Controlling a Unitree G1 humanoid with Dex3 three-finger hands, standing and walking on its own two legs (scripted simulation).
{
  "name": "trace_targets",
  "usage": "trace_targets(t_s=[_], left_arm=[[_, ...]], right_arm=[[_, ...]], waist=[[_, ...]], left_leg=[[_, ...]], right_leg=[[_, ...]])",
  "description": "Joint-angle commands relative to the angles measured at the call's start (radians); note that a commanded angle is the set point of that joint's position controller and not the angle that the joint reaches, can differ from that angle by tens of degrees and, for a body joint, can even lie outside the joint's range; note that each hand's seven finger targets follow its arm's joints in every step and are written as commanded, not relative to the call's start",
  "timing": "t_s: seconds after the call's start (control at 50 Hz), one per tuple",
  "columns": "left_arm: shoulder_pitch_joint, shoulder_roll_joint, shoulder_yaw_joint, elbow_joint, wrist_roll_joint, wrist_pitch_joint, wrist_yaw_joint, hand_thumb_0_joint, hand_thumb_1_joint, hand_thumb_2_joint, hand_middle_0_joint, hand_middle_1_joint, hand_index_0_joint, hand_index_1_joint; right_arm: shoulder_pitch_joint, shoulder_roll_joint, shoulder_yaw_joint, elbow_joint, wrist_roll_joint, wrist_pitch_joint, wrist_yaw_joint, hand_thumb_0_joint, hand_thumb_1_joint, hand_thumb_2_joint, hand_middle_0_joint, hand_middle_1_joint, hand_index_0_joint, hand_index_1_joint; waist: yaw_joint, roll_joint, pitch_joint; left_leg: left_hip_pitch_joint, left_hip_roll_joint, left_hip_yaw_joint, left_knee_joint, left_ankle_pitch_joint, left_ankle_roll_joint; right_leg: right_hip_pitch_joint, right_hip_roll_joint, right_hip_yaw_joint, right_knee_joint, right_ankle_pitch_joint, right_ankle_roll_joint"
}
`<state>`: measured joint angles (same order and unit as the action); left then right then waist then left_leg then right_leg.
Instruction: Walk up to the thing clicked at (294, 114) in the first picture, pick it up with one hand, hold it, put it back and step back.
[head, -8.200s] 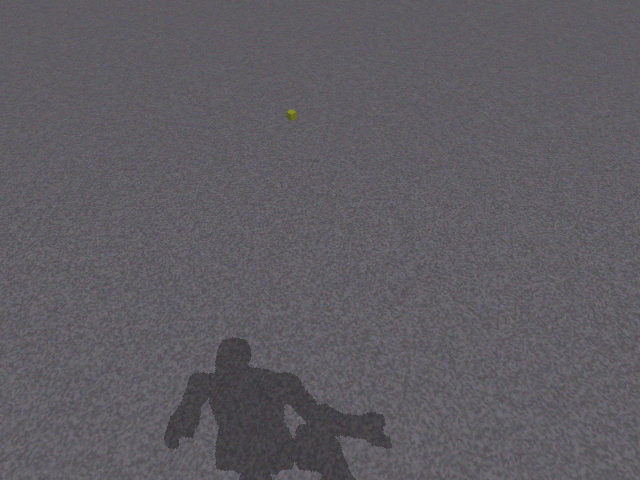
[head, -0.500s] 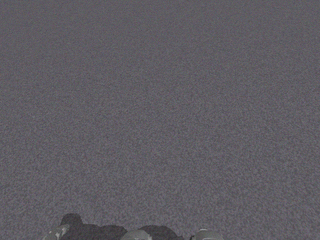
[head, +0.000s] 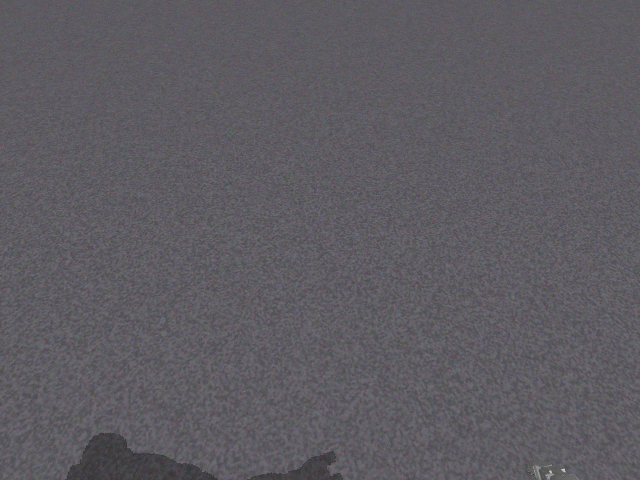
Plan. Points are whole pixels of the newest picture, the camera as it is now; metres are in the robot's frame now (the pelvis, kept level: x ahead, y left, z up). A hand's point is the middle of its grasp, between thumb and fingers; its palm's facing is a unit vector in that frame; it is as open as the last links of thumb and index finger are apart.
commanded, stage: walk up
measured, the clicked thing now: out of the picture +0.72 +1.41 -0.75
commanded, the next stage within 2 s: stand in 0.32 s
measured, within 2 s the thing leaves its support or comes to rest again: neither
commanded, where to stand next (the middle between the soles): +0.05 -0.02 m, yaw -1 degrees
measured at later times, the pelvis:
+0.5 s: pelvis +0.01 -0.01 +0.01, yaw +0 degrees
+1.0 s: pelvis +0.02 -0.01 +0.01, yaw +0 degrees
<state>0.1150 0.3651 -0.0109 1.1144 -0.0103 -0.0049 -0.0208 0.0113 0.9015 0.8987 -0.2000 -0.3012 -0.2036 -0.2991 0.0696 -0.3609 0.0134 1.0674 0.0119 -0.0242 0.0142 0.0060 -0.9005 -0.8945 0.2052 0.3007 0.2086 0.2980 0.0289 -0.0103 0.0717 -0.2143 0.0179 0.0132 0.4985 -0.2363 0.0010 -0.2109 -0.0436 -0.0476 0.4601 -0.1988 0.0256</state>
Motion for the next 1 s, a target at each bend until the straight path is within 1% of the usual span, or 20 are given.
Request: trace_targets(t_s=[0.0,0.06,0.14,0.18,0.24,0.28,0.3,0.32,0.36,0.4,0.44,0.5,0.6,0.64,0.66,0.7,0.76,0.88,0.92,0.98], left_arm=[[-0.073,0.203,0.040,-0.025,-0.001,-0.027,0.016,0.000,0.900,0.900,-0.200,-0.300,-0.200,-0.300],[-0.079,0.194,0.039,-0.006,0.000,-0.028,0.016,0.000,0.900,0.900,-0.200,-0.300,-0.200,-0.300],[-0.091,0.193,0.042,0.012,0.008,-0.027,0.017,0.000,0.900,0.900,-0.200,-0.300,-0.200,-0.300],[-0.077,0.192,0.043,0.015,0.009,-0.028,0.017,0.000,0.900,0.900,-0.200,-0.300,-0.200,-0.300],[-0.095,0.191,0.049,0.016,0.011,-0.027,0.017,0.000,0.900,0.900,-0.200,-0.300,-0.200,-0.300],[-0.080,0.189,0.051,0.017,0.013,-0.026,0.017,0.000,0.900,0.900,-0.200,-0.300,-0.200,-0.300],[-0.085,0.201,0.044,0.015,0.025,-0.031,0.021,0.000,0.900,0.900,-0.200,-0.300,-0.200,-0.300],[-0.080,0.194,0.044,0.017,0.025,-0.032,0.023,0.000,0.900,0.900,-0.200,-0.300,-0.200,-0.300],[-0.084,0.197,0.045,0.016,0.025,-0.031,0.023,0.000,0.900,0.900,-0.200,-0.300,-0.200,-0.300],[-0.073,0.193,0.046,0.014,0.024,-0.032,0.023,0.000,0.900,0.900,-0.200,-0.300,-0.200,-0.300],[-0.076,0.199,0.046,0.010,0.022,-0.034,0.025,0.000,0.900,0.900,-0.200,-0.300,-0.200,-0.300],[-0.070,0.195,0.046,0.007,0.020,-0.031,0.024,0.000,0.900,0.900,-0.200,-0.300,-0.200,-0.300],[-0.077,0.198,0.049,-0.003,0.018,-0.031,0.026,0.000,0.900,0.900,-0.200,-0.300,-0.200,-0.300],[-0.081,0.196,0.049,-0.003,0.017,-0.028,0.025,0.000,0.900,0.900,-0.200,-0.300,-0.200,-0.300],[-0.073,0.197,0.048,-0.004,0.019,-0.028,0.026,0.000,0.900,0.900,-0.200,-0.300,-0.200,-0.300],[-0.088,0.198,0.049,-0.006,0.019,-0.028,0.026,0.000,0.900,0.900,-0.200,-0.300,-0.200,-0.300],[-0.073,0.195,0.047,-0.005,0.018,-0.027,0.026,0.000,0.900,0.900,-0.200,-0.300,-0.200,-0.300],[-0.090,0.202,0.051,-0.012,0.017,-0.026,0.026,0.000,0.900,0.900,-0.200,-0.300,-0.200,-0.300],[-0.079,0.199,0.051,-0.010,0.020,-0.025,0.026,0.000,0.900,0.900,-0.200,-0.300,-0.200,-0.300],[-0.084,0.201,0.052,-0.016,0.019,-0.028,0.024,0.000,0.900,0.900,-0.200,-0.300,-0.200,-0.300]], right_arm=[[-0.047,-0.218,-0.046,-0.018,0.001,-0.017,-0.017,0.000,-0.900,-0.900,0.200,0.300,0.200,0.300],[-0.067,-0.213,-0.045,0.003,-0.001,-0.014,-0.016,0.000,-0.900,-0.900,0.200,0.300,0.200,0.300],[-0.087,-0.214,-0.047,0.025,-0.005,-0.011,-0.015,0.000,-0.900,-0.900,0.200,0.300,0.200,0.300],[-0.094,-0.209,-0.044,0.027,-0.006,-0.011,-0.013,0.000,-0.900,-0.900,0.200,0.300,0.200,0.300],[-0.089,-0.203,-0.043,0.040,-0.008,-0.010,-0.013,0.000,-0.900,-0.900,0.200,0.300,0.200,0.300],[-0.095,-0.205,-0.043,0.040,-0.009,-0.011,-0.013,0.000,-0.900,-0.900,0.200,0.300,0.200,0.300],[-0.086,-0.201,-0.050,0.031,-0.021,-0.010,-0.010,0.000,-0.900,-0.900,0.200,0.300,0.200,0.300],[-0.089,-0.203,-0.052,0.034,-0.021,-0.010,-0.011,0.000,-0.900,-0.900,0.200,0.300,0.200,0.300],[-0.085,-0.206,-0.053,0.035,-0.024,-0.009,-0.011,0.000,-0.900,-0.900,0.200,0.300,0.200,0.300],[-0.086,-0.210,-0.055,0.034,-0.022,-0.010,-0.011,0.000,-0.900,-0.900,0.200,0.300,0.200,0.300],[-0.074,-0.202,-0.055,0.036,-0.022,-0.010,-0.010,0.000,-0.900,-0.900,0.200,0.300,0.200,0.300],[-0.059,-0.206,-0.055,0.039,-0.021,-0.009,-0.011,0.000,-0.900,-0.900,0.200,0.300,0.200,0.300],[-0.036,-0.202,-0.053,0.040,-0.022,-0.012,-0.014,0.000,-0.900,-0.900,0.200,0.300,0.200,0.300],[-0.025,-0.203,-0.049,0.043,-0.021,-0.011,-0.016,0.000,-0.900,-0.900,0.200,0.300,0.200,0.300],[-0.035,-0.207,-0.052,0.041,-0.023,-0.010,-0.017,0.000,-0.900,-0.900,0.200,0.300,0.200,0.300],[-0.020,-0.204,-0.050,0.042,-0.023,-0.008,-0.018,0.000,-0.900,-0.900,0.200,0.300,0.200,0.300],[-0.031,-0.210,-0.052,0.038,-0.020,-0.008,-0.018,0.000,-0.900,-0.900,0.200,0.300,0.200,0.300],[-0.019,-0.199,-0.047,0.039,-0.023,-0.006,-0.017,0.000,-0.900,-0.900,0.200,0.300,0.200,0.300],[-0.025,-0.206,-0.049,0.035,-0.021,-0.005,-0.017,0.000,-0.900,-0.900,0.200,0.300,0.200,0.300],[-0.020,-0.205,-0.049,0.030,-0.022,-0.007,-0.016,0.000,-0.900,-0.900,0.200,0.300,0.200,0.300]], waist=[[-0.023,0.011,-0.113],[-0.020,0.006,-0.120],[-0.022,-0.007,-0.105],[-0.016,-0.007,-0.104],[-0.022,-0.011,-0.095],[-0.016,0.004,-0.108],[-0.030,0.006,-0.121],[-0.023,0.005,-0.110],[-0.024,0.023,-0.103],[-0.019,0.024,-0.107],[-0.021,0.010,-0.105],[-0.024,0.016,-0.098],[-0.027,0.013,-0.124],[-0.030,0.015,-0.112],[-0.024,0.014,-0.120],[-0.033,0.004,-0.119],[-0.028,0.014,-0.114],[-0.032,0.001,-0.084],[-0.030,0.003,-0.085],[-0.032,0.005,-0.104]], left_leg=[[0.068,0.118,-0.107,-0.162,0.146,0.030],[0.096,0.119,-0.104,-0.185,0.165,0.024],[0.082,0.119,-0.103,-0.219,0.120,0.020],[0.096,0.117,-0.101,-0.225,0.108,0.021],[0.077,0.111,-0.099,-0.240,0.079,0.013],[0.081,0.116,-0.101,-0.242,0.088,0.015],[0.072,0.117,-0.102,-0.245,0.074,0.011],[0.064,0.112,-0.103,-0.245,0.047,0.012],[0.026,0.118,-0.112,-0.260,0.020,0.012],[0.031,0.120,-0.114,-0.259,0.047,0.014],[0.044,0.115,-0.112,-0.250,0.074,0.011],[0.044,0.112,-0.109,-0.245,0.071,0.009],[0.069,0.119,-0.104,-0.234,0.172,0.007],[0.055,0.118,-0.103,-0.242,0.155,0.006],[0.073,0.124,-0.103,-0.238,0.167,0.008],[0.066,0.123,-0.100,-0.235,0.177,0.010],[0.087,0.121,-0.098,-0.231,0.183,0.007],[0.061,0.115,-0.097,-0.246,0.123,0.003],[0.067,0.118,-0.099,-0.244,0.100,0.009],[0.081,0.122,-0.096,-0.237,0.153,0.010]], right_leg=[[0.052,-0.099,0.112,-0.129,0.131,-0.044],[0.061,-0.101,0.110,-0.157,0.126,-0.039],[0.079,-0.103,0.105,-0.190,0.102,-0.035],[0.072,-0.103,0.108,-0.203,0.087,-0.031],[0.073,-0.104,0.111,-0.216,0.052,-0.031],[0.087,-0.101,0.104,-0.214,0.067,-0.031],[0.101,-0.101,0.104,-0.199,0.035,-0.028],[0.087,-0.100,0.107,-0.204,0.010,-0.026],[0.109,-0.101,0.103,-0.190,0.025,-0.030],[0.114,-0.101,0.100,-0.182,0.048,-0.031],[0.105,-0.103,0.103,-0.185,0.033,-0.033],[0.096,-0.103,0.106,-0.191,0.043,-0.034],[0.126,-0.107,0.101,-0.175,0.120,-0.036],[0.131,-0.104,0.101,-0.175,0.110,-0.034],[0.124,-0.105,0.099,-0.171,0.111,-0.037],[0.132,-0.106,0.099,-0.176,0.127,-0.036],[0.119,-0.104,0.097,-0.183,0.129,-0.036],[0.107,-0.103,0.103,-0.200,0.075,-0.035],[0.105,-0.102,0.103,-0.204,0.065,-0.035],[0.118,-0.105,0.103,-0.200,0.109,-0.037]])
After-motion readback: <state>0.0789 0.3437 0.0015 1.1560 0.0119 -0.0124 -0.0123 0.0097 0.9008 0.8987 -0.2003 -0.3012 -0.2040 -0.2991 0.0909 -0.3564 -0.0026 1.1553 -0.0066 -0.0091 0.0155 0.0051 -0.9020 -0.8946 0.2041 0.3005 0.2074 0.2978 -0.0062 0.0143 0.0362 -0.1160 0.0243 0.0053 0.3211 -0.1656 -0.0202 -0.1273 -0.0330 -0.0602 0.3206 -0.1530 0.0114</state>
